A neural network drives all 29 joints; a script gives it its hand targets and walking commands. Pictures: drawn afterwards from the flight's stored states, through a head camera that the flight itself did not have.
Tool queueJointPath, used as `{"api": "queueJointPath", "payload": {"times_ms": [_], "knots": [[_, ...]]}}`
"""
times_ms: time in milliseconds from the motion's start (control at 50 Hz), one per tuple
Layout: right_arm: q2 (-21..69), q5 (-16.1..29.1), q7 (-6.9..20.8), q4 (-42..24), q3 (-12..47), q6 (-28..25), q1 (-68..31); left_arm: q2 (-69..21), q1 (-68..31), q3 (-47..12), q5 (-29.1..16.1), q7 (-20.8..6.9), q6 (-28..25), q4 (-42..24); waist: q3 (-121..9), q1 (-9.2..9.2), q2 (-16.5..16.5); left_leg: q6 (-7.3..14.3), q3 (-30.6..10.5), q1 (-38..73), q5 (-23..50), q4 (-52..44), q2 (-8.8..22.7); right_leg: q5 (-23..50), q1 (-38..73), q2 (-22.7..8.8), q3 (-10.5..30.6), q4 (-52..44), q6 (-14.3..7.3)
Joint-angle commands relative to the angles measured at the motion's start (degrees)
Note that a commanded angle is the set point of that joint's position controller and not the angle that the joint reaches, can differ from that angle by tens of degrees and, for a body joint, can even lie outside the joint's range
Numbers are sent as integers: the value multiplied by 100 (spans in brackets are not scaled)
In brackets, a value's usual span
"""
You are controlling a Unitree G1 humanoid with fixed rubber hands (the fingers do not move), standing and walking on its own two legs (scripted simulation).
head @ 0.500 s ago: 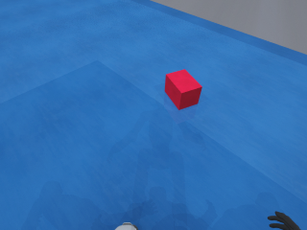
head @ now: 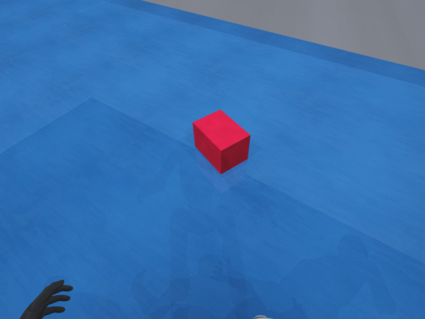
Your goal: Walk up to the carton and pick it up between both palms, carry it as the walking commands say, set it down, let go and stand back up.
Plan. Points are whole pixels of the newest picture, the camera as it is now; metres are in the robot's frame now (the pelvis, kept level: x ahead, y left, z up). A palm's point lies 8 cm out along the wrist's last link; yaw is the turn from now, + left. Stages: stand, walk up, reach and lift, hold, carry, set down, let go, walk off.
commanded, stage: walk up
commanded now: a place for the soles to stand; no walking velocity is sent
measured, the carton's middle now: (220, 141) +1.20 -0.07 -0.65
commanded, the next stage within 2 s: none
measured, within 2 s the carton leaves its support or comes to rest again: neither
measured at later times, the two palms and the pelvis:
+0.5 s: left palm (34, 281) +0.25 +0.38 -0.09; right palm (346, 210) +0.34 -0.29 -0.04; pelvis +0.21 +0.04 +0.01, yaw +2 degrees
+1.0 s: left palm (54, 191) +0.44 +0.39 -0.04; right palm (317, 164) +0.51 -0.29 -0.08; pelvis +0.40 +0.03 +0.01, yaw +3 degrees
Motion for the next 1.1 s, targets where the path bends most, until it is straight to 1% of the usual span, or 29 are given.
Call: {"api": "queueJointPath", "payload": {"times_ms": [0, 20, 40, 80, 100, 160, 260, 320, 340, 360, 380, 400, 420, 460, 480, 540, 640, 700, 720, 740, 760, 780, 800, 840, 860, 900, 1020, 1060, 1080], "knots": [[-984, 56, -151, -503, -151, -17, -62, 1748, 1437, 471, -146, 180, -78, -136, -943, 895, -748, 247, -1046, -3335, -214, 2722, -115, -2727, 3184, -2260, 3810, -1705, -1336], [-1092, 61, -150, -432, -184, -19, -193, 1488, 1227, 386, -159, 200, -60, -216, -701, 853, -474, 221, -1131, -3285, 193, 2693, 7, -2289, 2819, -2042, 3153, -1637, -1409], [-1050, 41, -131, -346, -171, -28, -102, 1323, 997, 328, -160, 215, -50, -242, -479, 678, -471, 147, -1107, -3112, 419, 2344, 179, -1710, 2375, -1815, 2515, -1684, -1292], [-923, -10, -47, -133, -163, -18, 182, 1201, 734, 277, -96, 219, -73, -302, -342, 459, -804, -10, -877, -2545, 661, 1662, 379, -970, 1564, -1460, 1573, -1732, -1094], [-834, -29, 18, -131, -156, -1, 111, 1213, 781, 287, -70, 197, -92, -307, -304, 469, -839, -55, -767, -2395, 669, 1315, 364, -840, 1331, -1388, 1338, -1762, -1117], [-682, -101, 138, -231, -141, 31, -371, 1300, 938, 336, -57, 142, -125, -302, -147, 553, -829, -87, -524, -2213, 1093, 443, 384, -1435, 1055, -1296, 1056, -1913, -1126], [-616, -66, 252, -292, -178, 26, -957, 1380, 856, 309, -67, 98, -83, -348, 0, 500, -804, -105, -201, -1381, 1784, -586, 133, -2038, 585, -1245, 746, -1900, -859], [-759, -59, 223, -176, -267, -12, -692, 1238, 848, 197, -54, 108, -36, -343, -125, 247, -374, 58, -70, -254, 1489, -1067, -121, -1999, 192, -1128, 488, -1059, -681], [-917, -65, 152, -40, -329, -53, -193, 1024, 923, 97, -49, 128, -33, -351, -431, 3, 66, 192, -261, 621, 1062, -1330, -182, -1273, -69, -868, 210, -43, -536], [-1346, -150, 42, -34, -456, -112, 432, 632, 1011, -36, -133, 153, -35, -450, -986, -334, 1244, 622, -2074, 1723, -377, -1949, 990, -1024, -983, -368, -343, 1977, -226], [-1819, -43, -21, -162, -529, -123, 459, 672, 1043, -43, -92, 208, -13, -503, -850, -345, 1600, 1269, -4251, 1694, -1316, -2872, 2075, -2305, -2077, 214, 13, 2887, -7], [-1631, 85, -26, -242, -479, -103, 114, 1090, 1095, 26, -40, 273, 50, -332, -672, -157, 669, 1423, -4008, 1210, -1332, -2784, 2143, -1919, -1953, -125, 702, 3327, 27], [-1429, 100, -35, -288, -415, -83, -113, 1105, 1146, 29, -66, 265, 44, -216, -404, -19, 563, 1358, -3355, 774, -819, -2752, 1868, -1589, -1836, -282, 743, 3232, 52], [-1170, 60, -55, -358, -320, -68, -506, 1054, 1334, 60, -54, 213, 48, -93, -134, 174, 870, 1101, -2062, 146, 50, -2803, 1292, -1337, -1322, -534, 651, 2454, 163], [-1129, 29, -53, -369, -309, -69, -549, 1019, 1402, 75, -22, 164, 57, -3, -155, 170, 991, 1135, -1664, -32, 499, -2769, 1140, -1292, -1050, -499, 495, 2157, 231], [-1184, 1, -29, -408, -337, -102, -443, 855, 951, 107, 23, 73, 90, -64, -25, 85, 955, 1279, -1370, -301, 597, -2794, 1134, -1048, -767, -495, 287, 1429, 249], [-1251, -20, 32, -557, -344, -82, -618, 736, 533, 166, -7, -41, 66, -40, 47, 145, 891, 1068, -1106, -823, -29, -2743, 1017, -302, 166, -162, -94, 333, 205], [-1098, -45, 29, -541, -232, -26, -571, 872, 753, 224, 20, 5, 9, 26, -78, 436, 449, 812, -843, -1193, 85, -1886, 879, -544, 1252, 78, -51, -154, 58], [-915, -75, 1, -542, -141, -26, -473, 1018, 1272, 285, 21, 82, -35, 137, -342, 735, -52, 652, -568, -1553, 636, -846, 624, -941, 2148, 55, 217, -430, -60], [-489, -36, -11, -706, -5, -48, -495, 1492, 1808, 426, 18, 172, -90, 171, -714, 1027, -1413, 309, -25, -2635, 387, 1129, -32, -2420, 3061, -1231, 2288, -1274, -528], [-641, -5, -71, -696, -8, -4, -352, 1941, 1927, 493, -48, 209, -108, 84, -672, 1003, -1475, 240, -546, -3474, -433, 2083, -378, -3134, 2996, -2191, 4219, -1969, -1188], [-1017, 15, -137, -554, -114, 45, -253, 1694, 1587, 434, -116, 222, -99, -90, -507, 839, -652, 217, -1153, -3441, -174, 2454, -100, -2790, 2743, -2169, 3752, -1730, -1377], [-1059, 16, -147, -462, -137, 33, -227, 1475, 1391, 368, -146, 243, -79, -155, -334, 744, -488, 177, -1212, -3346, 167, 2377, 22, -2115, 2431, -1962, 3135, -1638, -1379], [-966, 2, -113, -270, -128, 16, 56, 1272, 1024, 300, -122, 281, -63, -236, -185, 475, -794, 43, -1026, -2842, 476, 1650, 295, -1084, 1781, -1547, 1978, -1588, -1105], [-879, -20, -56, -208, -122, 20, 98, 1242, 994, 287, -83, 265, -64, -260, -203, 457, -929, -7, -785, -2527, 496, 1330, 275, -584, 1486, -1392, 1566, -1539, -1085], [-714, -66, 39, -280, -102, 48, -166, 1270, 1127, 301, -50, 229, -77, -281, -205, 538, -978, -38, -551, -2232, 601, 762, 245, -424, 1233, -1299, 1243, -1520, -1136], [-627, -63, 166, -328, -170, 40, -625, 1404, 970, 260, -61, 161, -9, -416, -64, 431, -894, -27, -82, -1015, 1468, -694, -71, -2025, 410, -1180, 909, -1401, -883], [-788, -75, 132, -219, -262, 1, -336, 1163, 925, 130, -55, 172, 22, -438, -192, 162, -452, 102, -117, 8, 1267, -1047, -226, -2174, -160, -983, 650, -645, -666], [-982, -108, 67, -97, -339, -40, 156, 892, 980, 25, -58, 200, 27, -463, -465, -91, 231, 268, -712, 846, 601, -1465, -7, -1777, -591, -658, 314, 513, -480]]}}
